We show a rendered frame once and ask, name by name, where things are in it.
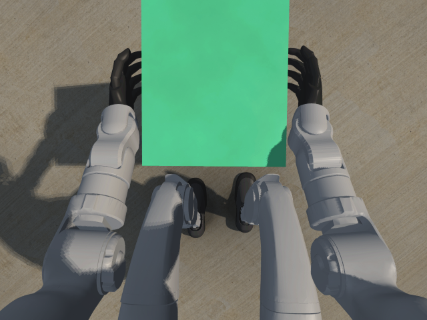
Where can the robot right forearm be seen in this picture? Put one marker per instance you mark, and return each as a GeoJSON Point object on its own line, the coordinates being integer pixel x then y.
{"type": "Point", "coordinates": [333, 206]}

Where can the robot left hand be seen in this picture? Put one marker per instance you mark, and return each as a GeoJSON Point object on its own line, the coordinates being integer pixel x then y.
{"type": "Point", "coordinates": [121, 87]}

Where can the right robot upper arm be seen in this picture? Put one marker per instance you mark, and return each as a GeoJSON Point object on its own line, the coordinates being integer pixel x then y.
{"type": "Point", "coordinates": [356, 269]}

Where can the left robot upper arm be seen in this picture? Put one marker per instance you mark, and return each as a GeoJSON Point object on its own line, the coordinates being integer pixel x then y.
{"type": "Point", "coordinates": [81, 267]}

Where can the robot left forearm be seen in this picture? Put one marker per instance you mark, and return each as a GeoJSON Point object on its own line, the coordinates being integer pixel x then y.
{"type": "Point", "coordinates": [100, 201]}

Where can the carton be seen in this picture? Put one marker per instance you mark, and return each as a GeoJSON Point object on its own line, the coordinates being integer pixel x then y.
{"type": "Point", "coordinates": [214, 82]}

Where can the right robot shin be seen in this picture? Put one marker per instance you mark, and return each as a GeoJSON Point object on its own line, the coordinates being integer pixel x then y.
{"type": "Point", "coordinates": [267, 177]}

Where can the robot right hand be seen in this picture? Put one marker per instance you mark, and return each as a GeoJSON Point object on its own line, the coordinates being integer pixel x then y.
{"type": "Point", "coordinates": [309, 81]}

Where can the left robot foot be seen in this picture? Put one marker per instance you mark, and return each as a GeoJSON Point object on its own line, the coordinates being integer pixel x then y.
{"type": "Point", "coordinates": [201, 196]}

